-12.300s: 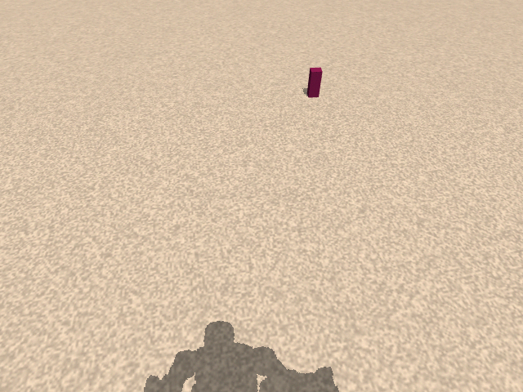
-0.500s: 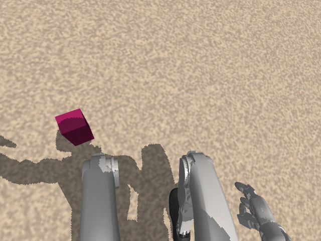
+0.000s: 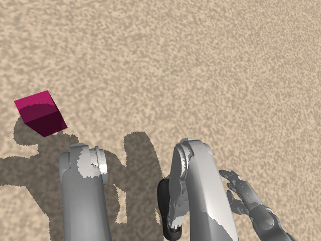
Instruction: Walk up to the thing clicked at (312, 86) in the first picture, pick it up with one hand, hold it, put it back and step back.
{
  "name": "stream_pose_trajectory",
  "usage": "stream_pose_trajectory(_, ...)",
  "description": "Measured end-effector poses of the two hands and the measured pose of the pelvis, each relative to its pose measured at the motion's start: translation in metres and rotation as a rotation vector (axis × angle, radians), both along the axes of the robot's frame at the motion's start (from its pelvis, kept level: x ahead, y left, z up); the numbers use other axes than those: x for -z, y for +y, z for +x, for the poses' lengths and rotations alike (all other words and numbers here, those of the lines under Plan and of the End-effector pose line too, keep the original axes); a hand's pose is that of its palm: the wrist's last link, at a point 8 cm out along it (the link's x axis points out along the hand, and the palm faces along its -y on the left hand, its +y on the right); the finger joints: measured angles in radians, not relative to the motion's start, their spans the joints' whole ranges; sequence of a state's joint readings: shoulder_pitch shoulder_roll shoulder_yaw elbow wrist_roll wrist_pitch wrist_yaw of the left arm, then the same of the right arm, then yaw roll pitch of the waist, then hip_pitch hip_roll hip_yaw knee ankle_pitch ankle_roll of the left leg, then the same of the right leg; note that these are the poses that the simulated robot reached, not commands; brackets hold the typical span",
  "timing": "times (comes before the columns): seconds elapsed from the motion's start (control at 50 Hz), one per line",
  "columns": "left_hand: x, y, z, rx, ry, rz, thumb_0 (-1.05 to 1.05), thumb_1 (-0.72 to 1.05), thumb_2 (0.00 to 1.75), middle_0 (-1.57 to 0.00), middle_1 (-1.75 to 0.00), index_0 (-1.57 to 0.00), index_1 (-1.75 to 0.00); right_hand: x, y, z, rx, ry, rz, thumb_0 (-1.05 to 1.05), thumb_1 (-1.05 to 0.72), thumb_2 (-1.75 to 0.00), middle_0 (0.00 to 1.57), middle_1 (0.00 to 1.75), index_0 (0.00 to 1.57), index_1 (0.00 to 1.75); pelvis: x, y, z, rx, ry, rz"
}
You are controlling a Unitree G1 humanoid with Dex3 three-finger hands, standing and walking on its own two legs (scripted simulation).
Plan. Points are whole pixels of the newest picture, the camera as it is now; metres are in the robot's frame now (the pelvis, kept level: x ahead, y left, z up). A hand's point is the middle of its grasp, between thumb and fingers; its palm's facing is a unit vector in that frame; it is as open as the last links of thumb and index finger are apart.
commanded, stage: approach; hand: left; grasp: from the side
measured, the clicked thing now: (45, 116) +0.42 +0.28 -0.24
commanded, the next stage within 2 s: close in in 0.10 s
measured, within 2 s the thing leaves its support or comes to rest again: neither
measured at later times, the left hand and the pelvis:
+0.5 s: hand (11, 128) +0.37 +0.34 -0.19, palm faces +0.21 -0.98 +0.06, open 17.6 cm; pelvis -0.01 +0.02 -0.06, yaw -4 degrees
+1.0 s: hand (36, 127) +0.38 +0.29 -0.21, palm faces +0.22 -0.97 +0.04, open 17.7 cm; pelvis -0.01 +0.02 -0.06, yaw -5 degrees
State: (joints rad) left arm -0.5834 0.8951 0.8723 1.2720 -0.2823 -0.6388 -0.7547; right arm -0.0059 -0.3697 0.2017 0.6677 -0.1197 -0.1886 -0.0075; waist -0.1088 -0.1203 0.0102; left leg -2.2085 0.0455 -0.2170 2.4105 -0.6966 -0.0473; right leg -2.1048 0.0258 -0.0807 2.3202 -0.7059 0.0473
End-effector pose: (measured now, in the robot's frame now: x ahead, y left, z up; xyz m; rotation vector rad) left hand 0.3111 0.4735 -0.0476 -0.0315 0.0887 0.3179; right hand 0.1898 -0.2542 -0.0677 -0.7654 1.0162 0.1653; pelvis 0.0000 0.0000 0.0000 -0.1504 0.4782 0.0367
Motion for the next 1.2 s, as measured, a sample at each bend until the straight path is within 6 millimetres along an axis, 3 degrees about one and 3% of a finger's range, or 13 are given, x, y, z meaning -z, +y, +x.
stream_pose_trajectory(0.16,0.077,-0.027,0.017,0.079,0.017,-0.014,-0.02,-0.60,0.01,-0.10,-0.10,-0.08,-0.11,0.015,0.003,-0.002,-0.059,0.055,-0.091,0.01,-0.91,-0.90,0.20,0.30,0.20,0.30,0.031,0.005,-0.002,0.022,-0.082,-0.032)
stream_pose_trajectory(0.38,0.132,-0.078,0.028,0.157,0.018,-0.046,-0.02,-0.61,0.00,-0.10,-0.10,-0.09,-0.10,0.021,0.014,-0.011,-0.110,0.084,-0.136,0.01,-0.93,-0.91,0.20,0.30,0.20,0.30,0.051,0.013,-0.007,0.041,-0.169,-0.073)
stream_pose_trajectory(0.78,0.152,-0.125,0.033,0.123,-0.040,-0.028,-0.02,-0.61,0.00,-0.08,-0.07,-0.09,-0.05,0.013,0.024,-0.022,-0.154,0.123,-0.170,0.01,-0.93,-0.90,0.20,0.30,0.20,0.30,0.060,0.021,-0.013,0.050,-0.238,-0.113)
stream_pose_trajectory(1.2,0.161,-0.147,0.044,0.072,-0.059,-0.001,-0.02,-0.56,0.02,-0.06,-0.06,-0.06,-0.04,0.020,0.029,-0.033,-0.171,0.200,-0.183,0.01,-0.92,-0.90,0.20,0.30,0.20,0.30,0.062,0.021,-0.014,0.057,-0.254,-0.127)
